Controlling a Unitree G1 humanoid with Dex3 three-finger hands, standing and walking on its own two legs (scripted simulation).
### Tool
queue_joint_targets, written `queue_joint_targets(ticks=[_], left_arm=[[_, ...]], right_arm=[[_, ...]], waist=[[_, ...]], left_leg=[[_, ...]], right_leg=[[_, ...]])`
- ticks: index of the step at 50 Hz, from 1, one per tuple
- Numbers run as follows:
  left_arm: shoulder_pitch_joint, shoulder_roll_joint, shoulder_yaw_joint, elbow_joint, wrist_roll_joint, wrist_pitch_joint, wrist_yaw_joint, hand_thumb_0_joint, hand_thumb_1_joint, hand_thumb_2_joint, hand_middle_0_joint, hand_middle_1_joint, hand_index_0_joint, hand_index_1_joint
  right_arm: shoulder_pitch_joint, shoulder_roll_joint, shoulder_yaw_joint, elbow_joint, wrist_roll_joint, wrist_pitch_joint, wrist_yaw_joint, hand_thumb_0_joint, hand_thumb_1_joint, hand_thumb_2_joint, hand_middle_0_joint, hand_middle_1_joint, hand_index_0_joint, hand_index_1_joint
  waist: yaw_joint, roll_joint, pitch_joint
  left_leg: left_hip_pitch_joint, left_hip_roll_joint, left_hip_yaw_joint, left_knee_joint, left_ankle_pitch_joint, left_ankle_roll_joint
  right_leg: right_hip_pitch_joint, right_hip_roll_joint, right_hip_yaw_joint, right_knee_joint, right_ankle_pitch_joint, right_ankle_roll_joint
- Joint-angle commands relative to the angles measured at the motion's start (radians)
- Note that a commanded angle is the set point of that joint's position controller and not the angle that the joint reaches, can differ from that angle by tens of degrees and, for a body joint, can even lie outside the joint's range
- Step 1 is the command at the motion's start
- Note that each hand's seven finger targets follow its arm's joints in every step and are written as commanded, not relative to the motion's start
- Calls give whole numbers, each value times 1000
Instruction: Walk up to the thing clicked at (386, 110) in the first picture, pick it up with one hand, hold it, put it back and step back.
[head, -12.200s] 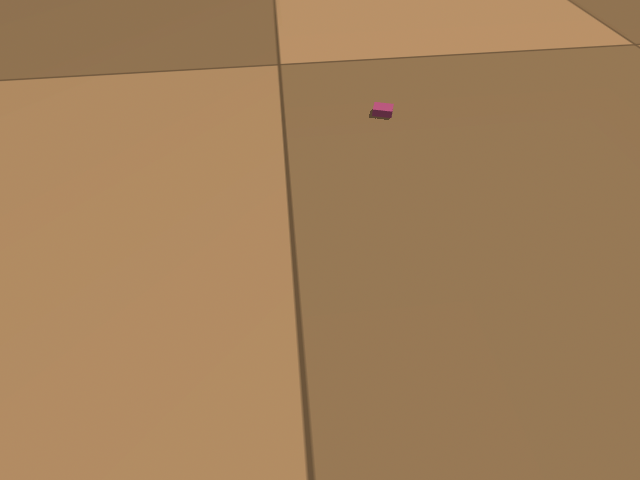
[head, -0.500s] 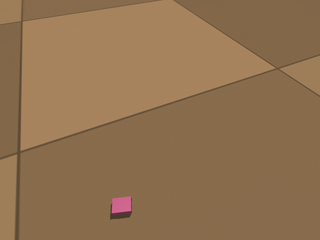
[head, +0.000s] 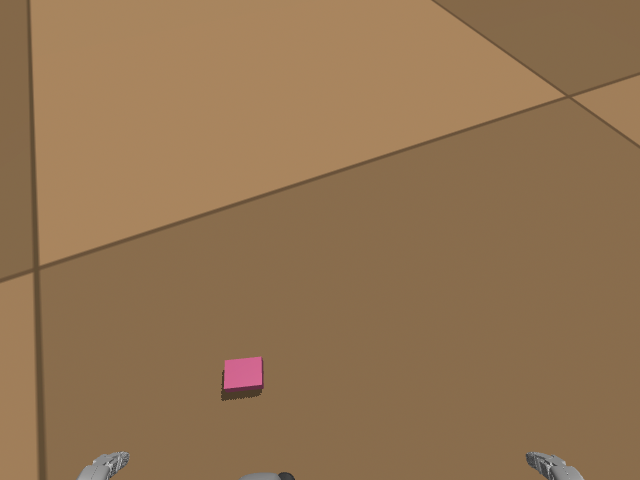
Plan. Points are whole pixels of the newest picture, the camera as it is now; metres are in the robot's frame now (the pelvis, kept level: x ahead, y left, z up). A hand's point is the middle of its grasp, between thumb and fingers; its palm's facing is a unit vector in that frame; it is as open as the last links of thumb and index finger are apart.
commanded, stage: walk up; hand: left
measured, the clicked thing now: (244, 374) +0.45 +0.25 -0.75
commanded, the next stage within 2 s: none
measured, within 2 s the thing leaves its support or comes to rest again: neither
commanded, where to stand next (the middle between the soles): +0.08 +0.00 m, yaw +1 degrees
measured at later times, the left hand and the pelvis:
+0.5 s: hand out of the picture -0.04 +0.27 -0.14, palm faces +0.10 -0.92 -0.38, open 7.4 cm; pelvis -0.05 +0.00 +0.00, yaw +5 degrees
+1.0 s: hand out of the picture +0.07 +0.26 -0.15, palm faces +0.04 -0.90 -0.44, open 7.4 cm; pelvis -0.04 -0.01 -0.03, yaw +4 degrees
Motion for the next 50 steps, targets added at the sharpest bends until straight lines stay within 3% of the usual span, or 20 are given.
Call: queue_joint_targets(ticks=[1, 3, 5, 8, 9, 12, 15, 19, 24, 25, 26, 27, 34, 37, 40, 41, 42, 43, 44, 50], left_arm=[[74, 183, 38, -91, 11, 14, 15, 0, 900, 900, -200, -300, -200, -300], [155, 185, 55, -85, 18, 26, 8, 0, 900, 900, -200, -300, -200, -300], [203, 185, 67, -91, 18, 28, 2, 0, 900, 900, -200, -300, -200, -300], [117, 339, 100, -161, 50, -17, 9, 0, 900, 900, -200, -300, -200, -300], [71, 376, 106, -198, 56, -26, 21, 0, 900, 900, -200, -300, -200, -300], [-34, 252, 86, -223, 55, -47, 29, 0, 900, 900, -200, -300, -200, -300], [96, 251, 96, -223, 75, -65, -2, 0, 900, 900, -200, -300, -200, -300], [274, 295, 123, -206, 61, -63, -26, 0, 900, 900, -200, -300, -200, -300], [152, 260, 94, -281, 46, -44, -52, 0, 900, 900, -200, -300, -200, -300], [157, 196, 75, -297, 48, -39, -53, 0, 900, 900, -200, -300, -200, -300], [155, 115, 52, -319, 37, -33, -51, 0, 900, 900, -200, -300, -200, -300], [152, 201, 78, -302, 47, -28, -39, 0, 900, 900, -200, -300, -200, -300], [252, 195, 56, -187, 10, -39, -38, 0, 900, 900, -200, -300, -200, -300], [212, 190, 56, -188, 3, -45, -10, 0, 900, 900, -200, -300, -200, -300], [224, 247, 72, -181, 12, -44, 7, 0, 900, 900, -200, -300, -200, -300], [222, 305, 89, -194, 18, -46, 10, 0, 900, 900, -200, -300, -200, -300], [233, 345, 93, -216, 13, -49, 14, 0, 900, 900, -200, -300, -200, -300], [207, 366, 93, -241, 21, -50, 23, 0, 900, 900, -200, -300, -200, -300], [176, 346, 93, -250, 21, -50, 33, 0, 900, 900, -200, -300, -200, -300], [81, 250, 74, -272, 61, -40, 36, 0, 900, 900, -200, -300, -200, -300]], right_arm=[[-26, -272, -71, -131, -6, 12, -18, 0, -900, -900, 200, 300, 200, 300], [-75, -275, -79, -183, -17, 18, -16, 0, -900, -900, 200, 300, 200, 300], [-111, -271, -83, -222, -23, 30, -13, 0, -900, -900, 200, 300, 200, 300], [-53, -175, -57, -237, -22, 47, -16, 0, -900, -900, 200, 300, 200, 300], [1, -193, -67, -242, -31, 54, -20, 0, -900, -900, 200, 300, 200, 300], [139, -239, -90, -176, -11, 34, -8, 0, -900, -900, 200, 300, 200, 300], [118, -260, -82, -186, -27, -1, 20, 0, -900, -900, 200, 300, 200, 300], [35, -243, -67, -234, -38, -42, 27, 0, -900, -900, 200, 300, 200, 300], [321, -202, -84, -154, -35, -87, 12, 0, -900, -900, 200, 300, 200, 300], [407, -234, -103, -140, -42, -95, -1, 0, -900, -900, 200, 300, 200, 300], [412, -321, -118, -159, -63, -101, -13, 0, -900, -900, 200, 300, 200, 300], [354, -405, -130, -207, -51, -104, -15, 0, -900, -900, 200, 300, 200, 300], [151, -239, -51, -269, -31, -101, -17, 0, -900, -900, 200, 300, 200, 300], [167, -254, -57, -261, -11, -44, -21, 0, -900, -900, 200, 300, 200, 300], [132, -230, -55, -285, 14, 11, -21, 0, -900, -900, 200, 300, 200, 300], [169, -193, -45, -290, 23, 22, -22, 0, -900, -900, 200, 300, 200, 300], [213, -175, -43, -289, 27, 38, -28, 0, -900, -900, 200, 300, 200, 300], [219, -216, -63, -282, 14, 58, -42, 0, -900, -900, 200, 300, 200, 300], [228, -244, -75, -278, 14, 62, -43, 0, -900, -900, 200, 300, 200, 300], [244, -227, -60, -221, 0, 29, -14, 0, -900, -900, 200, 300, 200, 300]], waist=[[11, 145, -241], [41, 195, -232], [69, 144, -195], [42, -194, -83], [29, -182, -105], [-36, -44, -149], [50, -195, -167], [130, -161, -60], [-49, -102, -131], [-92, 22, -166], [-82, 222, -130], [-76, 136, -58], [18, 202, 17], [5, 254, -35], [34, 120, -81], [34, -54, -118], [36, -223, -173], [35, -198, -208], [18, -126, -219], [30, -197, -248]], left_leg=[[34, 271, -217, -30, 341, 180], [-101, 339, -278, -46, 244, 227], [-156, 291, -237, 55, 212, 190], [-262, -104, -176, 615, -435, -19], [-239, -86, -263, 773, -485, -24], [-191, -43, -253, 768, -273, -38], [-311, -29, -131, 531, -324, -45], [-348, -9, -104, 313, -374, -45], [212, -27, 43, -87, -89, 9], [411, 24, -66, -140, -107, 31], [451, 277, -515, -239, -432, 97], [251, 435, -678, -265, -626, 217], [-41, 223, -119, -104, 275, 153], [22, 194, -80, 81, 565, 136], [-78, 108, -49, 258, 287, 55], [-142, 43, -31, 404, 87, 19], [-174, -73, -46, 673, -419, -5], [-141, -57, -179, 857, -546, -4], [-153, -38, -236, 944, -497, -8], [-181, -9, -106, 536, -415, -44]], right_leg=[[9, -38, 10, 275, 100, -51], [48, -18, -10, 381, -191, -52], [41, -40, 7, 285, -150, -65], [-126, -396, 501, -194, 215, -207], [-207, -466, 556, -185, 272, -305], [-106, -266, 268, -146, -5, -182], [146, -243, 310, -231, -476, -166], [247, -286, 329, -253, -334, -206], [-91, -167, 46, -56, -163, -131], [-270, -108, -25, 138, -213, -86], [-530, 17, -53, 409, -324, -22], [-540, -42, 66, 492, -296, -14], [-180, -49, 48, 331, -116, 23], [-109, -22, -61, 197, -4, 18], [22, -32, -53, 39, 351, -2], [72, -173, 111, 14, 634, -49], [56, -412, 414, -98, 815, -206], [-15, -470, 532, -79, 795, -308], [-19, -433, 454, -38, 748, -309], [4, -221, 178, -60, -190, -181]])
